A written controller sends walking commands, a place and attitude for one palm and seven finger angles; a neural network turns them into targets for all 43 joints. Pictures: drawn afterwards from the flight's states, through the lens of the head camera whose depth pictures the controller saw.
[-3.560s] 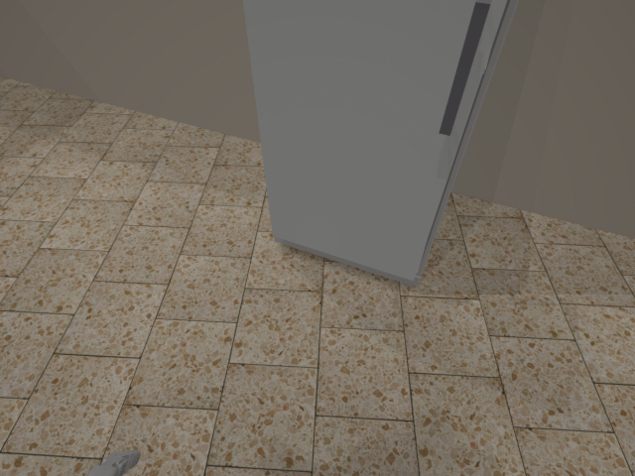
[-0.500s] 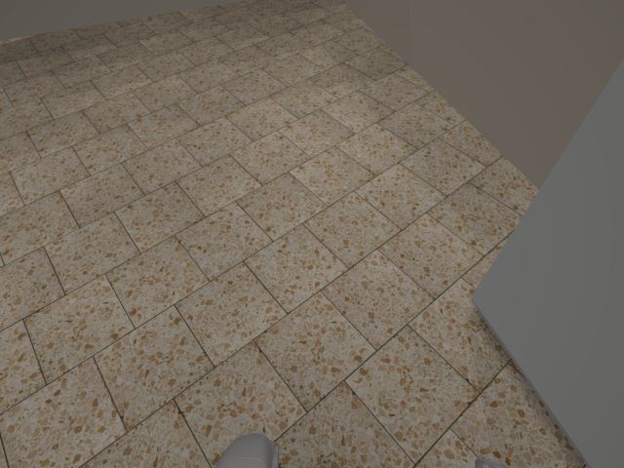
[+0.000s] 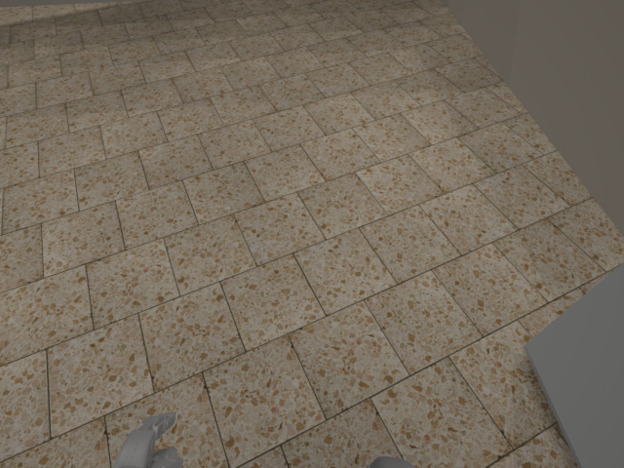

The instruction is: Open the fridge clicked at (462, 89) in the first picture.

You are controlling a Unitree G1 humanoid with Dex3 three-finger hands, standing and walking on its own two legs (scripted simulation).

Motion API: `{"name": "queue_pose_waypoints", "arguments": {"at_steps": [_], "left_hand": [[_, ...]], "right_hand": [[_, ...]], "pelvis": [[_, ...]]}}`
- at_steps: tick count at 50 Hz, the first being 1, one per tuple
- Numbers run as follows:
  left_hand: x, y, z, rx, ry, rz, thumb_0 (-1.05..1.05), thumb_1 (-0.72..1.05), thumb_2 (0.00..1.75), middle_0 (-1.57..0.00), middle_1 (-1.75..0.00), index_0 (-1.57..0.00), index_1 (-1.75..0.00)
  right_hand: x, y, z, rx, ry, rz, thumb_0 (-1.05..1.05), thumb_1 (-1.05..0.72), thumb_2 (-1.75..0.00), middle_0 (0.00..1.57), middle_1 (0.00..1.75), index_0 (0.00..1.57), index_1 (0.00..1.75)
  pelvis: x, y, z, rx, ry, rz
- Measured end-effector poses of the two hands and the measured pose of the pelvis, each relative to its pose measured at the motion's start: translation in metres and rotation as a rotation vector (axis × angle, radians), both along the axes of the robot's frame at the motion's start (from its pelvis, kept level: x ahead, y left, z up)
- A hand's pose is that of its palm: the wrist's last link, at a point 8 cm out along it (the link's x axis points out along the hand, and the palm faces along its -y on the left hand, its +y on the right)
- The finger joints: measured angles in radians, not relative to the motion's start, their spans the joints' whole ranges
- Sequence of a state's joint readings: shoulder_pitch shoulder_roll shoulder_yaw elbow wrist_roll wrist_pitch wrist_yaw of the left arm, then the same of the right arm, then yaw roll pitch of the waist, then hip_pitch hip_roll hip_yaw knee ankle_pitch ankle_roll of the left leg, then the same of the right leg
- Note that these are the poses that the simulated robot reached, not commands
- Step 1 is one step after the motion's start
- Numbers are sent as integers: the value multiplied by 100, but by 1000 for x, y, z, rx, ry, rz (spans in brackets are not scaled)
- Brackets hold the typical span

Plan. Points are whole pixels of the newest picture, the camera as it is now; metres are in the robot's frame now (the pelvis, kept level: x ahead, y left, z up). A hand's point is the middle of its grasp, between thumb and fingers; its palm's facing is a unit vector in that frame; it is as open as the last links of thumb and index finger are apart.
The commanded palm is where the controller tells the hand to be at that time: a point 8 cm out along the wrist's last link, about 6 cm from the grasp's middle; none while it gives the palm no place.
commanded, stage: walk to a spot facing it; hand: right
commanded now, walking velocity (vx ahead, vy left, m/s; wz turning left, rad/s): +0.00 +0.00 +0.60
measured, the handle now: out of the picture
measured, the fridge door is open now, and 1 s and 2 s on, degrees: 0 0 0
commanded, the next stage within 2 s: turn to face it in 1.58 s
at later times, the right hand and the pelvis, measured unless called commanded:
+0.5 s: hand out of the picture +0.12 -0.20 -0.16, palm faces -0.29 +0.93 -0.21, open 7.4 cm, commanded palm none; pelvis -0.02 -0.03 +0.01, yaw +19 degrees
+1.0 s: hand out of the picture +0.12 -0.13 -0.15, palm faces -0.47 +0.85 -0.22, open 7.4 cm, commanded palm none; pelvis -0.02 +0.01 +0.01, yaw +34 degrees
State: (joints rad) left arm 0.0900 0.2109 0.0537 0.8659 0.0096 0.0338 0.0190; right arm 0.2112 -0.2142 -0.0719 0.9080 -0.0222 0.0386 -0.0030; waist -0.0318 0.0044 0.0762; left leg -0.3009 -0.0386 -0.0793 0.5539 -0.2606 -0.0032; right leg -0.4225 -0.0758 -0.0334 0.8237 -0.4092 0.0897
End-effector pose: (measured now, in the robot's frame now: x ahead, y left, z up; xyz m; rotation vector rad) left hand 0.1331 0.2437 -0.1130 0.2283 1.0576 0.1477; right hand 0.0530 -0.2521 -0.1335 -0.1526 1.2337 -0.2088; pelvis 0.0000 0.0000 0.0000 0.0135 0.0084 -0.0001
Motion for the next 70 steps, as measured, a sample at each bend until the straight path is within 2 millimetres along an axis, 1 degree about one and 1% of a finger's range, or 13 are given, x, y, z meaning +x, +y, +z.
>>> {"name": "queue_pose_waypoints", "arguments": {"at_steps": [5, 11, 17, 23, 30, 33, 37, 44, 52, 56, 59, 62, 70], "left_hand": [[-9, -21, 13, 45, -46, 20, 0, 91, 90, -19, -30, -20, -30], [-58, -34, 24, 54, 12, 111, 0, 90, 90, -20, -30, -21, -30], [-118, -41, 16, 20, 85, 248, 0, 90, 90, -20, -30, -21, -30], [-188, -42, -2, -36, 187, 393, 0, 90, 90, -20, -30, -21, -30], [-265, -27, -37, -117, 278, 540, 0, 90, 90, -20, -30, -21, -30], [-283, -19, -44, -133, 313, 574, 0, 90, 90, -20, -30, -20, -30], [-282, -7, -35, -133, 280, 604, 1, 91, 90, -19, -30, -20, -30], [-253, 13, -19, -106, 159, 612, 0, 91, 90, -19, -30, -20, -30], [-189, 33, 4, -34, 30, 598, 0, 91, 90, -19, -30, -20, -30], [-150, 35, 16, 17, -45, 601, 0, 91, 90, -19, -30, -20, -30], [-134, 30, 18, 60, -90, 624, 0, 90, 90, -20, -30, -20, -30], [-141, 15, 22, 54, -64, 684, 0, 90, 90, -20, -30, -20, -30], [-192, -43, 10, -43, 140, 894, 0, 91, 90, -20, -30, -21, -30]], "right_hand": [[5, -31, -18, 23, 17, 25, 1, -90, -90, 20, 29, 20, 30], [19, -47, -8, 40, 31, 112, 1, -91, -90, 20, 29, 20, 30], [34, -45, 0, 34, 55, 198, 1, -91, -90, 20, 29, 20, 30], [63, -16, 5, 21, 48, 324, 1, -91, -90, 20, 29, 20, 30], [105, 48, 13, -20, -66, 496, 1, -91, -90, 20, 29, 20, 30], [112, 71, 21, -33, -113, 536, 1, -91, -90, 20, 29, 20, 30], [111, 88, 31, -35, -119, 565, 1, -90, -90, 20, 29, 20, 30], [101, 97, 30, -2, -81, 599, 1, -90, -90, 21, 30, 21, 30], [84, 64, 13, 5, 54, 575, 1, -90, -89, 21, 30, 21, 30], [90, 41, -1, -3, 147, 574, 1, -90, -90, 21, 30, 21, 30], [110, 30, -16, -8, 203, 600, 1, -90, -90, 21, 30, 20, 30], [143, 36, -14, -10, 214, 664, 1, -90, -90, 20, 29, 20, 30], [246, 99, 1, -3, 90, 824, 1, -91, -90, 20, 29, 20, 30]], "pelvis": [[-3, -24, -6, 6, -14, 70], [-6, -40, 9, 32, -19, 147], [-9, -47, 13, 32, -15, 224], [-18, -40, 10, 12, -11, 306], [-34, -12, -7, -27, -3, 406], [-39, -4, -6, -22, -6, 429], [-42, 5, 4, -36, -11, 479], [-37, 12, 12, -33, -11, 540], [-6, 7, 12, -13, -9, 618], [20, 0, 7, -5, -9, 667], [40, -6, -2, 8, -15, 716], [55, -5, 3, 23, -21, 772], [84, 7, 14, 32, -12, 869]]}}
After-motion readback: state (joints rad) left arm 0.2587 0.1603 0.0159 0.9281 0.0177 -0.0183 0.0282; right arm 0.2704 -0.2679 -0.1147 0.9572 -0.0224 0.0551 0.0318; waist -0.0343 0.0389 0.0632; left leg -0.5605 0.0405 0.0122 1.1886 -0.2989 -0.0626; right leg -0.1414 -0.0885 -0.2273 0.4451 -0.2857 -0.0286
